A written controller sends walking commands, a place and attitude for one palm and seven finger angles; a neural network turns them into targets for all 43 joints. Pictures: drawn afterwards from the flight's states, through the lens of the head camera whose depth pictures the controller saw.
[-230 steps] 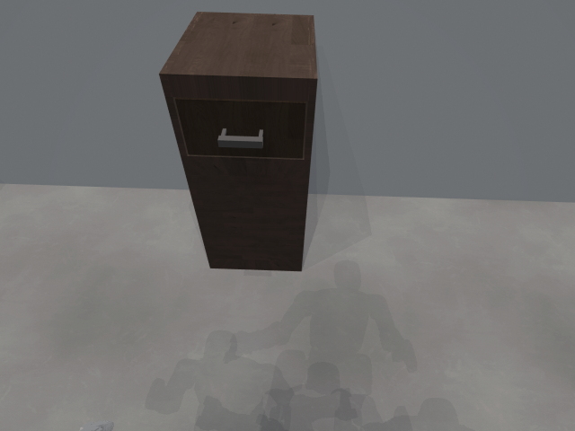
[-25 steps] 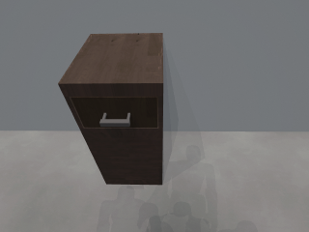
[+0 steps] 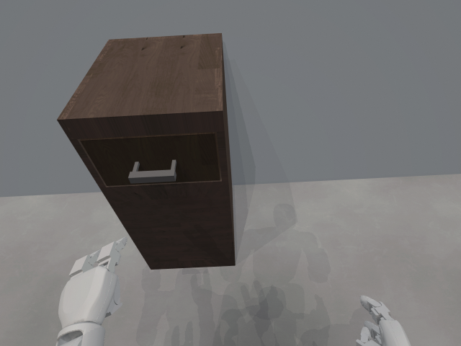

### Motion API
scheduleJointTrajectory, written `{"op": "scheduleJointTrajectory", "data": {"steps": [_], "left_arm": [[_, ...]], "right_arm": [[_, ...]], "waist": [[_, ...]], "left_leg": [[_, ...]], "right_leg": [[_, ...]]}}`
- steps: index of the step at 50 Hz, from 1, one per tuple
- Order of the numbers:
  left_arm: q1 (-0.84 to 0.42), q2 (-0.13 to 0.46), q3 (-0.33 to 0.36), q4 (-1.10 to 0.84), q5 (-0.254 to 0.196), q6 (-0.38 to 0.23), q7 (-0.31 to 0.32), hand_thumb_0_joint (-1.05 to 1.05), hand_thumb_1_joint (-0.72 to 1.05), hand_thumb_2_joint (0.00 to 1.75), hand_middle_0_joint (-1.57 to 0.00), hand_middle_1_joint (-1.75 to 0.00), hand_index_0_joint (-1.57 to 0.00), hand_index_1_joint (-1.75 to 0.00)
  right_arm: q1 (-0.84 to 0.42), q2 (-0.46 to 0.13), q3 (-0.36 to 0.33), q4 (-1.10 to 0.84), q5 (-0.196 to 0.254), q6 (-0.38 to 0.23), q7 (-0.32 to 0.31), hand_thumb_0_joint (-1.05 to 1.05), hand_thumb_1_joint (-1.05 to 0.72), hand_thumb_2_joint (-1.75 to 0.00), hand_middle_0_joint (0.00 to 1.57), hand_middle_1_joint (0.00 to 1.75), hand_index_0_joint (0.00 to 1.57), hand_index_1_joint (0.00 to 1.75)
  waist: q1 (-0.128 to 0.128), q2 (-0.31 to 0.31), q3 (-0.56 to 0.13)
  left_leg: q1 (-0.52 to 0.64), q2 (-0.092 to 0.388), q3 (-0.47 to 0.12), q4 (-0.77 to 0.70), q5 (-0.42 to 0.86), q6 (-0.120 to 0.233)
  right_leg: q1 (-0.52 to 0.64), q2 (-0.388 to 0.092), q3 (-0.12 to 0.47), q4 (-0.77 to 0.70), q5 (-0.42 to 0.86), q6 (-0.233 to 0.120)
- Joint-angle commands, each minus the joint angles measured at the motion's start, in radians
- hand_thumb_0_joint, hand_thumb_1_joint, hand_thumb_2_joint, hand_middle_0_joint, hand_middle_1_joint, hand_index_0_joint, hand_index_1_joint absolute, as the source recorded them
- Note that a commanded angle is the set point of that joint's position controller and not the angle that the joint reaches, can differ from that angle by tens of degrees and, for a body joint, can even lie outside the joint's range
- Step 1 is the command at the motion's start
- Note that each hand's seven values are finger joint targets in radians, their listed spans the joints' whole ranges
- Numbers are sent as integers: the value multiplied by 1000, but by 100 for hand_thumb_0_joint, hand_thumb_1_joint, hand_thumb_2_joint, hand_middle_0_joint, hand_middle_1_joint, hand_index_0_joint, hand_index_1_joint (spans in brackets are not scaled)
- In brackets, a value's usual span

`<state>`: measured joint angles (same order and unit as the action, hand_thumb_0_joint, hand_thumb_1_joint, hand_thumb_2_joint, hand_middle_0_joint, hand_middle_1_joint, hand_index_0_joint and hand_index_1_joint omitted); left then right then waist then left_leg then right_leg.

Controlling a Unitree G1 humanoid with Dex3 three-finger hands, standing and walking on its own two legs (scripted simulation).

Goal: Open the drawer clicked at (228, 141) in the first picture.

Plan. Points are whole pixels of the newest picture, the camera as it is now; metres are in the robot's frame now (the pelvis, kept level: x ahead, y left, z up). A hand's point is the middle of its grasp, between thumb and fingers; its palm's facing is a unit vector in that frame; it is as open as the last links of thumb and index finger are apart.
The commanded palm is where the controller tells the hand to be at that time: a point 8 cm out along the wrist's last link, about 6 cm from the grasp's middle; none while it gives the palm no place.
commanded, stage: raise the hand with hooked fingers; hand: left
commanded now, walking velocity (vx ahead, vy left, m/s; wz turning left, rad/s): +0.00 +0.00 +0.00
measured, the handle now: (154, 170) +0.55 +0.25 -0.06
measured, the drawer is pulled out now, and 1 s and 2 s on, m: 0.00 0.00 0.00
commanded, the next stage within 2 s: move the hooked fingers above the handle in 1.64 s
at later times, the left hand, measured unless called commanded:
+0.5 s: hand (104, 287) +0.22 +0.24 +0.00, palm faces +0.02 -0.10 -1.00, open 10.6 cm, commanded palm +0.19 +0.24 +0.05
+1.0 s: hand (90, 240) +0.28 +0.26 +0.06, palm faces +0.08 -0.08 -0.99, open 13.3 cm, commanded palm +0.25 +0.26 +0.12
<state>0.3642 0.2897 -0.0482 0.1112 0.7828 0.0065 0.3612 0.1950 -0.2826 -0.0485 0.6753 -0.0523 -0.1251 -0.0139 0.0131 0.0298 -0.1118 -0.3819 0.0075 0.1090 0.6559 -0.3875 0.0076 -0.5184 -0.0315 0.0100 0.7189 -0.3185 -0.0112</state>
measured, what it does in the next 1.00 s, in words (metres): stands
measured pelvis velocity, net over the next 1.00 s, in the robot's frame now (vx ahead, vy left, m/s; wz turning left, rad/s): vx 0.01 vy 0.01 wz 0.04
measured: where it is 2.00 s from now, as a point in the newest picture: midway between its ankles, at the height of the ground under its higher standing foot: outside the picture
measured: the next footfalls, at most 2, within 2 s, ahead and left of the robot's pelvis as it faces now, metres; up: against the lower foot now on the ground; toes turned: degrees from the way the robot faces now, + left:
none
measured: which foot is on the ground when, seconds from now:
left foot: down 0.00-1.00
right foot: down 0.00-1.00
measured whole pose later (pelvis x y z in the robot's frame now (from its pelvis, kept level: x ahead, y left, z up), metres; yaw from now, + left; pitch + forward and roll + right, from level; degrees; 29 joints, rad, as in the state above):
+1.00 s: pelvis +0.01 +0.01 +0.01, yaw +2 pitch +4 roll +1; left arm 0.05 0.39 -0.09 0.05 1.00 0.09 0.23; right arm 0.11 -0.24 -0.01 0.59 -0.02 0.07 -0.01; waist 0.08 0.05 -0.05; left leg -0.29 -0.01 0.06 0.59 -0.36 0.02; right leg -0.40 -0.05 -0.03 0.62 -0.29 0.01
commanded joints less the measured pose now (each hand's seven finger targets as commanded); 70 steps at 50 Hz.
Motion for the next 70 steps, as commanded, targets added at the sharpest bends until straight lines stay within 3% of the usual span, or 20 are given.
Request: {"op": "scheduleJointTrajectory", "data": {"steps": [1, 4, 6, 8, 10, 13, 16, 21, 23, 26, 28, 30, 32, 37, 44, 49, 52, 62, 65, 70], "left_arm": [[349, 75, 40, -98, 246, -76, 70, 0, 57, 76, -22, -51, -22, -51], [249, 152, 110, -187, 338, -106, 134, 0, 50, 73, -23, -55, -23, -55], [63, 173, 120, -280, 378, -100, 190, 0, 46, 71, -23, -58, -23, -58], [-60, 185, 124, -348, 371, -99, 222, 0, 41, 69, -24, -62, -24, -62], [-244, 226, 132, -415, 362, -109, 240, 0, 36, 67, -24, -64, -24, -64], [-229, 212, 95, -382, 328, -97, 217, 0, 29, 64, -24, -69, -24, -69], [-198, 203, 78, -323, 292, -23, 160, 0, 22, 61, -25, -74, -25, -74], [-98, 197, 65, -253, 241, 71, 22, 0, 11, 56, -26, -81, -26, -81], [-89, 219, 86, -248, 232, 59, -17, 0, 6, 54, -26, -84, -26, -84], [-120, 262, 134, -275, 241, 18, -28, 0, -1, 51, -27, -88, -27, -88], [-149, 249, 132, -296, 241, -13, -16, 0, -6, 49, -27, -92, -27, -92], [-203, 260, 152, -300, 236, -33, 5, 0, -10, 47, -27, -94, -27, -94], [-233, 254, 146, -306, 235, -47, 29, 0, -15, 45, -27, -98, -27, -98], [-324, 245, 114, -319, 234, -21, 39, 0, -27, 40, -28, -105, -28, -105], [-427, 271, 84, -279, 231, 68, -53, 0, -43, 33, -29, -115, -29, -115], [-535, 287, 74, -243, 226, 85, -125, 0, -50, 30, -30, -120, -30, -120], [-613, 297, 68, -239, 225, 76, -156, 0, -50, 30, -30, -120, -30, -120], [-787, 363, 94, -206, 191, 26, -237, 0, -50, 30, -30, -120, -30, -120], [-688, 346, 104, -159, 172, 20, -259, 0, -50, 30, -30, -120, -30, -120], [-674, 352, 119, -209, 163, -12, -258, 0, -50, 30, -30, -120, -30, -120]], "right_arm": [[-210, -74, -26, -289, 1, 85, 71, 0, -90, -90, 20, 30, 20, 30], [-219, -56, -19, -317, -1, 126, 84, 0, -90, -90, 20, 30, 20, 30], [-204, -53, -33, -326, -20, 146, 85, 0, -90, -90, 20, 30, 20, 30], [-185, -46, -40, -327, -22, 147, 72, 0, -90, -90, 20, 30, 20, 30], [-181, -42, -34, -313, -30, 149, 50, 0, -90, -90, 20, 30, 20, 30], [-180, -44, -26, -310, -28, 137, 38, 0, -90, -90, 20, 30, 20, 30], [-194, -39, -7, -301, -22, 149, 25, 0, -90, -90, 20, 30, 20, 30], [-215, -32, 24, -291, 4, 161, 2, 0, -90, -90, 20, 30, 20, 30], [-204, -34, 29, -283, 6, 157, -4, 0, -90, -90, 20, 30, 20, 30], [-195, -36, 24, -272, 0, 151, -6, 0, -90, -90, 20, 30, 20, 30], [-178, -38, 13, -267, 0, 144, -5, 0, -90, -90, 20, 30, 20, 30], [-170, -42, 3, -261, 0, 137, -6, 0, -90, -90, 20, 30, 20, 30], [-155, -48, -9, -250, 2, 129, -5, 0, -90, -90, 20, 30, 20, 30], [-149, -63, -26, -234, 8, 128, 0, 0, -90, -90, 20, 30, 20, 30], [-170, -64, -12, -230, 32, 149, -4, 0, -90, -90, 20, 30, 20, 30], [-178, -60, 7, -231, 40, 165, -12, 0, -90, -90, 20, 30, 20, 30], [-178, -55, 14, -228, 40, 169, -14, 0, -90, -90, 20, 30, 20, 30], [-163, -60, 18, -205, 45, 174, -21, 0, -90, -90, 20, 30, 20, 30], [-147, -67, 11, -210, 47, 177, -11, 0, -90, -90, 20, 30, 20, 30], [-146, -76, 3, -220, 48, 183, -1, 0, -90, -90, 20, 30, 20, 30]], "waist": [[140, -205, -32], [135, -111, -103], [98, -73, -149], [62, -21, -233], [16, -3, -248], [0, 34, -257], [3, -4, -220], [51, -94, -153], [64, -121, -132], [82, -74, -128], [76, -45, -148], [65, -63, -140], [59, -13, -163], [50, 19, -199], [69, 1, -151], [68, -13, -112], [66, 18, -118], [57, 16, -154], [72, -25, -151], [76, -33, -148]], "left_leg": [[-201, -52, -64, -19, 217, -7], [-204, -61, -60, 36, 226, -1], [-162, -66, -79, 93, 196, 6], [-94, -61, -92, 151, 189, 13], [-75, -62, -111, 203, 155, 20], [-49, -57, -100, 211, 163, 24], [-87, -54, -94, 161, 196, 25], [-112, -43, -86, 30, 209, 22], [-111, -39, -82, -6, 212, 22], [-90, -38, -81, -40, 232, 20], [-57, -40, -83, -45, 253, 21], [-52, -39, -87, -49, 246, 21], [-15, -41, -85, -46, 272, 22], [51, -31, -94, -56, 358, 17], [92, -22, -101, -129, 415, 9], [115, -23, -95, -174, 398, 9], [143, -25, -94, -190, 403, 7], [183, -31, -96, -215, 466, 7], [166, -30, -92, -222, 497, 5], [150, -28, -91, -227, 496, 6]], "right_leg": [[122, 43, 82, -66, 110, -77], [92, 44, 110, -12, 170, -74], [-23, 45, 146, 3, 91, -73], [-89, 36, 155, 20, 78, -68], [-148, 32, 155, 32, 28, -56], [-148, 34, 111, 30, 54, -51], [-21, 39, 66, 7, 150, -39], [180, 35, 37, -59, 219, -28], [220, 29, 33, -82, 219, -24], [253, 23, 36, -96, 214, -29], [248, 24, 25, -98, 231, -31], [234, 26, 16, -106, 201, -30], [216, 27, 6, -100, 222, -33], [199, 32, -25, -86, 265, -37], [264, 36, -43, -126, 279, -38], [301, 39, -44, -171, 273, -36], [321, 40, -46, -189, 273, -39], [384, 39, -47, -229, 339, -37], [411, 39, -49, -233, 371, -35], [409, 37, -47, -233, 366, -34]]}}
